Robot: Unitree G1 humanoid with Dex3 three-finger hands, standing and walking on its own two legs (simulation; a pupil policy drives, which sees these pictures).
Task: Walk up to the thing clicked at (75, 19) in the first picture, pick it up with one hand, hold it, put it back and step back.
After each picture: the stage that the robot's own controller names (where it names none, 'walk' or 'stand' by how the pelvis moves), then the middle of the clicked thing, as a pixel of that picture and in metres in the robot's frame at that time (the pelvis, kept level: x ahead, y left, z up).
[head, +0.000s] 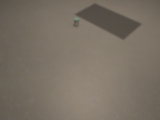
stand; (76, 22) +1.88 +0.07 -0.72
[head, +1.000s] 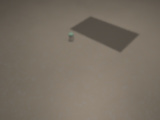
walk; (71, 37) +1.74 +0.26 -0.71
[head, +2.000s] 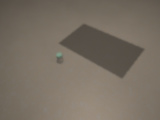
walk; (59, 58) +1.17 +0.35 -0.72
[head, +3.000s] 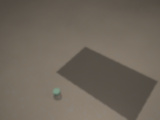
walk; (57, 94) +0.77 +0.29 -0.72
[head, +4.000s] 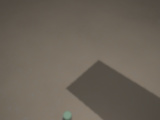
walk; (67, 118) +0.53 +0.15 -0.72
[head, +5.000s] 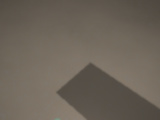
stand; out of the picture +0.46 +0.15 -0.71
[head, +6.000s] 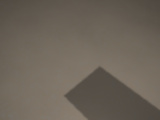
stand; out of the picture +0.43 +0.12 -0.72
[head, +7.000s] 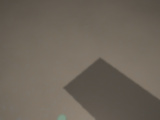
stand; out of the picture +0.44 +0.17 -0.71
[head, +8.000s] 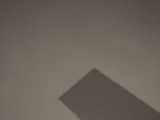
stand; out of the picture +0.42 +0.18 -0.72
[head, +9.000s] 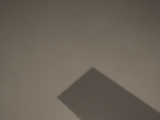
stand; out of the picture +0.44 +0.19 -0.72
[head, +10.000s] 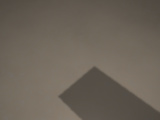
stand; out of the picture +0.43 +0.18 -0.72
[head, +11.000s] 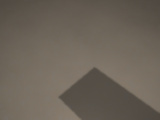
stand; out of the picture +0.43 +0.18 -0.72
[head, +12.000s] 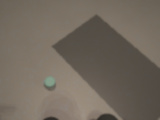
go down; (50, 84) +0.48 +0.15 -0.54
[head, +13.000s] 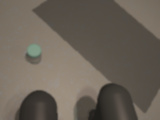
go down; (34, 54) +0.54 +0.16 -0.33
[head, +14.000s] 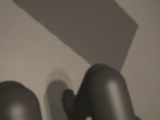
close in; out of the picture +0.54 +0.20 -0.25
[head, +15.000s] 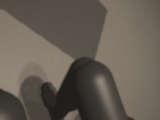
close; out of the picture +0.53 +0.23 -0.24
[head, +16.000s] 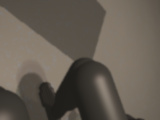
close; out of the picture +0.51 +0.22 -0.25
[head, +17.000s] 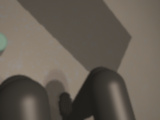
lift; out of the picture +0.46 +0.19 -0.26
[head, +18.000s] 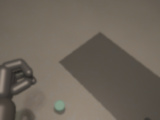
lift; (60, 107) +0.42 +0.12 -0.57
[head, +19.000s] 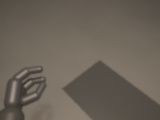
close; out of the picture +0.39 +0.12 -0.67
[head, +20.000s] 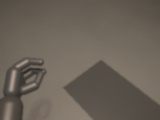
stand; out of the picture +0.39 +0.12 -0.68
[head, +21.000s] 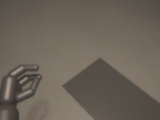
stand; out of the picture +0.39 +0.12 -0.68
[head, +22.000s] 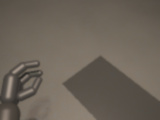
stand; out of the picture +0.40 +0.12 -0.67
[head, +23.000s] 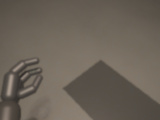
stand; out of the picture +0.38 +0.12 -0.68
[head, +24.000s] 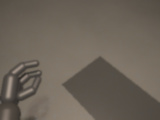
stand; out of the picture +0.39 +0.12 -0.67
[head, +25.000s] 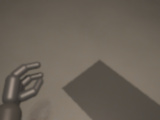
stand; out of the picture +0.39 +0.12 -0.68
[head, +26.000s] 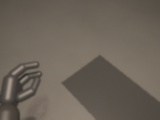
stand; out of the picture +0.39 +0.12 -0.67
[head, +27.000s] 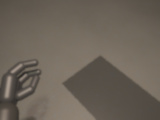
close; out of the picture +0.39 +0.12 -0.67
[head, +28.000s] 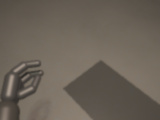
close; out of the picture +0.39 +0.12 -0.68
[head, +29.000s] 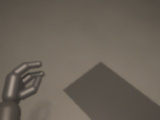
close; out of the picture +0.38 +0.12 -0.68
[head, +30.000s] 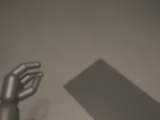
close; out of the picture +0.39 +0.12 -0.68
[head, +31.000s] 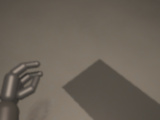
close; out of the picture +0.40 +0.12 -0.68
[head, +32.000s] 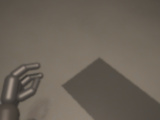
close; out of the picture +0.39 +0.12 -0.68
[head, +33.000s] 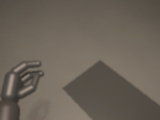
close; out of the picture +0.39 +0.12 -0.68
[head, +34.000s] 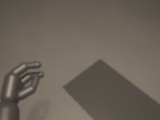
close; out of the picture +0.39 +0.12 -0.68
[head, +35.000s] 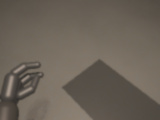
close; out of the picture +0.39 +0.12 -0.68
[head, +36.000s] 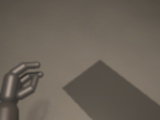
close; out of the picture +0.39 +0.12 -0.68
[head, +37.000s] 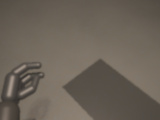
close; out of the picture +0.38 +0.12 -0.68
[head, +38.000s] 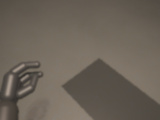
close; out of the picture +0.40 +0.12 -0.68
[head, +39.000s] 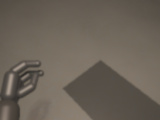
close; out of the picture +0.39 +0.12 -0.68
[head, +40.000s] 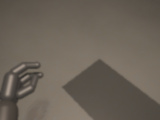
close; out of the picture +0.39 +0.12 -0.68
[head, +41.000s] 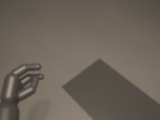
close; out of the picture +0.39 +0.12 -0.68
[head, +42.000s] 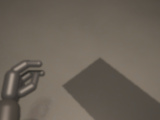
close; out of the picture +0.39 +0.12 -0.68
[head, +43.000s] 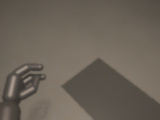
close; out of the picture +0.39 +0.12 -0.68
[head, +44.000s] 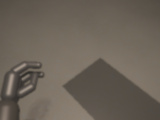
close; out of the picture +0.39 +0.12 -0.68
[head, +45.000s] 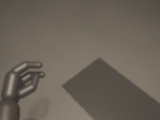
close; out of the picture +0.39 +0.12 -0.68
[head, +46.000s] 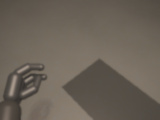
close; out of the picture +0.39 +0.12 -0.68
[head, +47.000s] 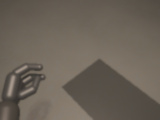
close; out of the picture +0.39 +0.12 -0.68
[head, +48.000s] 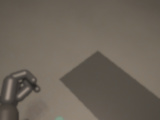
crouch; out of the picture +0.40 +0.13 -0.66
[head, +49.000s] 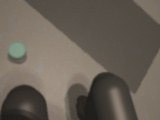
lower; (18, 53) +0.48 +0.15 -0.30
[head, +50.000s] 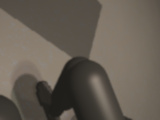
lower; out of the picture +0.47 +0.20 -0.25
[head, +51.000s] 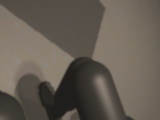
lower; out of the picture +0.46 +0.20 -0.25
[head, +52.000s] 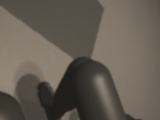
lower; out of the picture +0.46 +0.20 -0.25
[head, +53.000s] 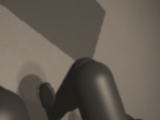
loosen; out of the picture +0.46 +0.20 -0.25
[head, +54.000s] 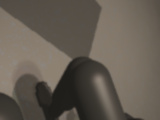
withdraw; out of the picture +0.40 +0.13 -0.27
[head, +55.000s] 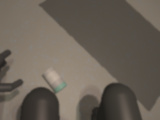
walk; (54, 79) +0.40 +0.07 -0.35
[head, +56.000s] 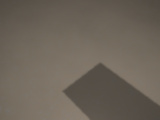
stand; out of the picture +0.30 +0.07 -0.68
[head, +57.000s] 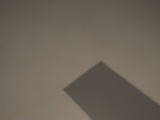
stand; out of the picture +0.31 +0.08 -0.69
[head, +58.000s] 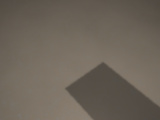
stand; out of the picture +0.32 +0.07 -0.71
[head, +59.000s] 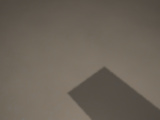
walk; out of the picture +0.32 +0.09 -0.75
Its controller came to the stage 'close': yes
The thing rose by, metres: 0.01
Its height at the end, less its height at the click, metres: -0.02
